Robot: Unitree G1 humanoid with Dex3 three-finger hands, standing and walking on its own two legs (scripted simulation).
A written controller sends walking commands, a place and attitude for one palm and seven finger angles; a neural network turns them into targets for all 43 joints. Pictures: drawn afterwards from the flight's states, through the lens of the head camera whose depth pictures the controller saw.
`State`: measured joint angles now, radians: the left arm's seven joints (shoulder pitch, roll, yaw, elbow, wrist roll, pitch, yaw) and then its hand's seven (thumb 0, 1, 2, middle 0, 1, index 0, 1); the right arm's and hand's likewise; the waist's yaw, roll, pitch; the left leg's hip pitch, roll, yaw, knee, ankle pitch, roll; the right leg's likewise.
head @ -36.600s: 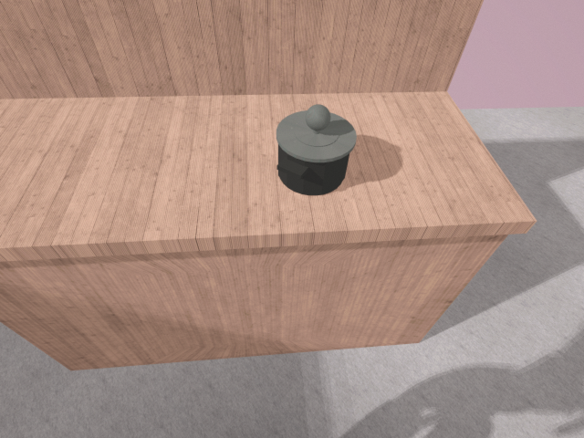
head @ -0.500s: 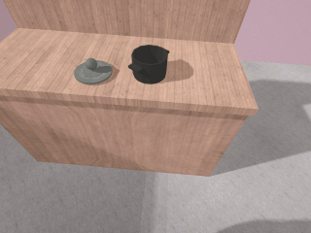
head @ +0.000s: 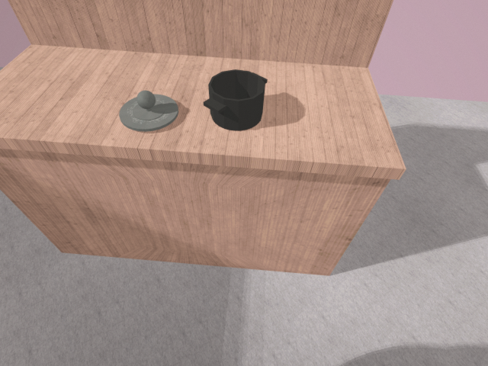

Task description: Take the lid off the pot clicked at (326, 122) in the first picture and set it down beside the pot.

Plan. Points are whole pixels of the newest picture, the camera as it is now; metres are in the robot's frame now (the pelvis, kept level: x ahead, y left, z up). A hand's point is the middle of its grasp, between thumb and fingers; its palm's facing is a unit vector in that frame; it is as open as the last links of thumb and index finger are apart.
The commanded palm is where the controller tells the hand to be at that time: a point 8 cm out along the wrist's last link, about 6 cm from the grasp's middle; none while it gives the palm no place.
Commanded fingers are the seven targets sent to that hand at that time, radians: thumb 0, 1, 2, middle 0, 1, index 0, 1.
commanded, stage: look to check the result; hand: left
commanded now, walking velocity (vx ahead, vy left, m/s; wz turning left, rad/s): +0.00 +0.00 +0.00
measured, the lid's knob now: (146, 99) +0.73 +0.29 +0.01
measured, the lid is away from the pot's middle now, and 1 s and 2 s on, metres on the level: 0.24 0.24 0.24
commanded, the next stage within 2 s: stand and wait in 0.22 s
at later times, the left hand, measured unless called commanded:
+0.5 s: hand out of the picture +0.00 +0.17 -0.18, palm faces +0.05 -0.98 -0.19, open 7.3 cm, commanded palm none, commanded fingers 0.00 0.90 0.90 -0.20 -0.30 -0.20 -0.30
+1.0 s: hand out of the picture +0.00 +0.17 -0.18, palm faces +0.05 -0.98 -0.18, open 7.3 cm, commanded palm none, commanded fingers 0.00 0.90 0.90 -0.20 -0.30 -0.20 -0.30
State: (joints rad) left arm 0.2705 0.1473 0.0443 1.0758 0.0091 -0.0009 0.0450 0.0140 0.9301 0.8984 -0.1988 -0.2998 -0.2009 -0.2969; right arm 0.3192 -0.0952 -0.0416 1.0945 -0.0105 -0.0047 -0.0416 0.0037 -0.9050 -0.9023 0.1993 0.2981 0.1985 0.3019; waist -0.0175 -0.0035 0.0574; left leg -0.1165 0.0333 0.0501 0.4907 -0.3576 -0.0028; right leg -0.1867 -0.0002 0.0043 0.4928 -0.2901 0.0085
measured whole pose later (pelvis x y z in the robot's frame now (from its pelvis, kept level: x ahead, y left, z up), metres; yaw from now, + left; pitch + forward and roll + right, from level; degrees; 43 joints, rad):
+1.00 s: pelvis +0.00 +0.01 +0.00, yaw +0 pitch -1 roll -1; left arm 0.29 0.13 0.04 1.10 0.01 0.00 0.05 0.02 0.93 0.90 -0.20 -0.30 -0.20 -0.30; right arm 0.32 -0.09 -0.04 1.11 -0.01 -0.01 -0.05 0.00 -0.90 -0.90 0.20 0.30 0.20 0.30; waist -0.02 -0.01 0.06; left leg -0.12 0.02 0.05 0.48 -0.35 0.01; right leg -0.19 -0.01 0.01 0.48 -0.28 0.02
